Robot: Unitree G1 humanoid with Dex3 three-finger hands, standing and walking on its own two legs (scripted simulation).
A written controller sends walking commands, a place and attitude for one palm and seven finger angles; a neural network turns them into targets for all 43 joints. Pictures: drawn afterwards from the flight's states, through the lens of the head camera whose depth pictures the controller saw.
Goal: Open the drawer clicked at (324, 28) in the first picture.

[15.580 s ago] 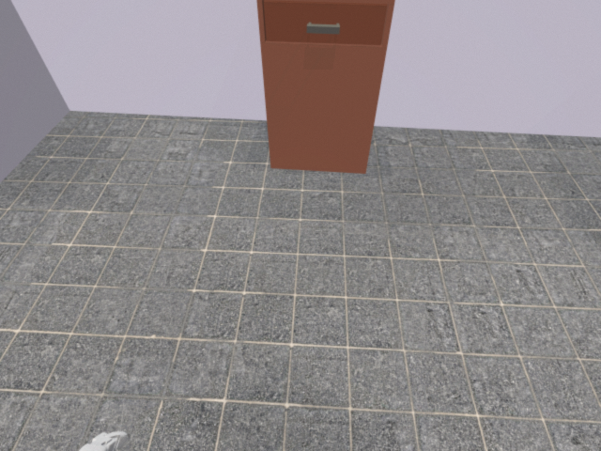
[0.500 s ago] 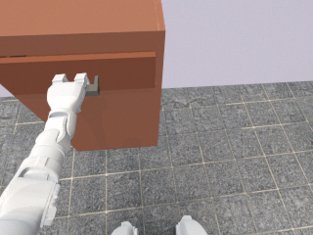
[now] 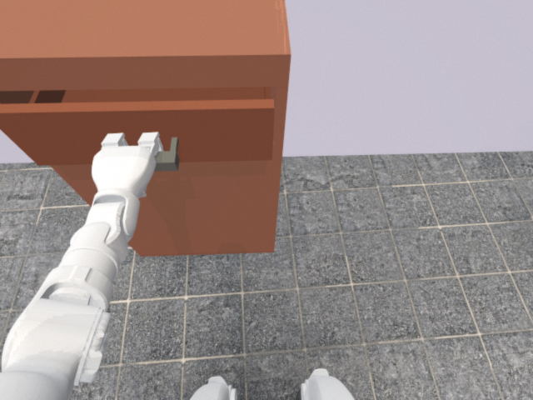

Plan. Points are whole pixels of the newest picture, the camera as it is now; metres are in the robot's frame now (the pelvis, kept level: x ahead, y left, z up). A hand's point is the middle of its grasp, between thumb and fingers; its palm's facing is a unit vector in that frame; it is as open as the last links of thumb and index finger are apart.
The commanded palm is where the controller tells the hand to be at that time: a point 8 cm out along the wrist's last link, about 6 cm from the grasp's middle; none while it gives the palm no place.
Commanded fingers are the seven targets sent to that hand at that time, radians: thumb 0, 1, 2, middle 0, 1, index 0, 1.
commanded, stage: pull the drawer open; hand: left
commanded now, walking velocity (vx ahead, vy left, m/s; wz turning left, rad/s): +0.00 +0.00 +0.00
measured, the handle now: (142, 152) +0.51 +0.21 +0.00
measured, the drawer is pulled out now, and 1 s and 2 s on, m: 0.04 0.24 0.30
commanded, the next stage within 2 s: open the thumb to release the handle in 1.40 s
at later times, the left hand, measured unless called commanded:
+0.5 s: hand (130, 234) +0.37 +0.21 -0.02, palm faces -0.03 -0.05 -1.00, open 6.1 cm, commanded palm +0.33 +0.21 +0.04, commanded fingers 0.00 0.90 0.90 -0.40 -1.35 -0.40 -1.35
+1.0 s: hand (118, 310) +0.26 +0.21 -0.01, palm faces -0.04 -0.08 -1.00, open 6.0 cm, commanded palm +0.21 +0.21 +0.04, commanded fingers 0.00 0.90 0.90 -0.40 -1.35 -0.40 -1.35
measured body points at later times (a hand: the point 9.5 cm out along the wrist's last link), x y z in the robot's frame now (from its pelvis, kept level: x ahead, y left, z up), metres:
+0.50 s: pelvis +0.01 +0.00 +0.02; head +0.09 -0.01 +0.46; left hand +0.36 +0.21 +0.04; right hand +0.09 -0.26 -0.12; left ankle -0.02 +0.10 -0.68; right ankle +0.00 -0.13 -0.68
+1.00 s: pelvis +0.02 -0.01 +0.01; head +0.07 -0.03 +0.46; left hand +0.25 +0.21 +0.04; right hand +0.21 -0.24 -0.10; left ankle -0.02 +0.10 -0.68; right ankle +0.00 -0.13 -0.68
